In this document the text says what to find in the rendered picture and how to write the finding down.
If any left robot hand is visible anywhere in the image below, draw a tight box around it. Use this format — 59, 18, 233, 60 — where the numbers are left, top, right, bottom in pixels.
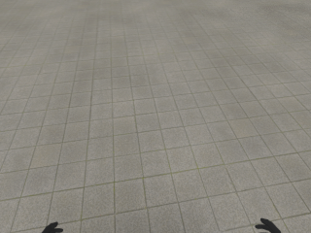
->
42, 222, 63, 233

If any right robot hand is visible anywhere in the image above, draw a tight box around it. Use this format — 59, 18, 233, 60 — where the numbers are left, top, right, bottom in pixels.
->
255, 218, 281, 233

